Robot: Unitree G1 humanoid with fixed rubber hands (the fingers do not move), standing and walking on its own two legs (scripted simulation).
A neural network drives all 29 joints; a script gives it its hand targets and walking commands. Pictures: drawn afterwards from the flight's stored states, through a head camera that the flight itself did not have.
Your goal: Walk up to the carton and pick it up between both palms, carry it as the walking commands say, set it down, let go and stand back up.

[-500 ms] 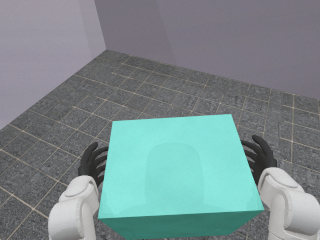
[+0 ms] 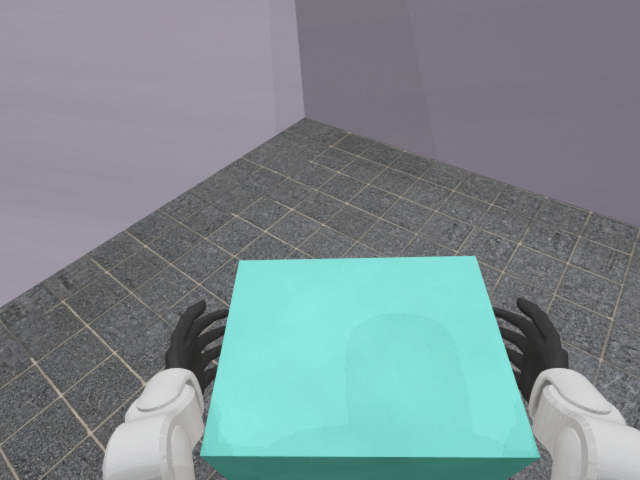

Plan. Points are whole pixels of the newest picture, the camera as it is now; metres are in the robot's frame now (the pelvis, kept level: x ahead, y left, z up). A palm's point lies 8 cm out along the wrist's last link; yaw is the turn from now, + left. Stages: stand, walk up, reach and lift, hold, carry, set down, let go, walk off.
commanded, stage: carry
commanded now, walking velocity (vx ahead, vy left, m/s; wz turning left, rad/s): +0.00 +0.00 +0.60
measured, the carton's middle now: (357, 388) +0.24 -0.02 +0.00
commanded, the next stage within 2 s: none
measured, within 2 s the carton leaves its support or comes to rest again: neither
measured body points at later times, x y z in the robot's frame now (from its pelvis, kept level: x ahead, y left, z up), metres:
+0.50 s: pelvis -0.05 +0.07 -0.01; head -0.02 +0.07 +0.44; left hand +0.13 +0.32 +0.07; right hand +0.23 -0.05 +0.07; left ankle -0.01 +0.16 -0.73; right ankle -0.04 -0.04 -0.70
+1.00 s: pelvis -0.11 +0.11 -0.02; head -0.12 +0.12 +0.43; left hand -0.05 +0.41 +0.07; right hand +0.20 +0.12 +0.08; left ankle -0.17 +0.19 -0.73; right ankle -0.05 -0.02 -0.72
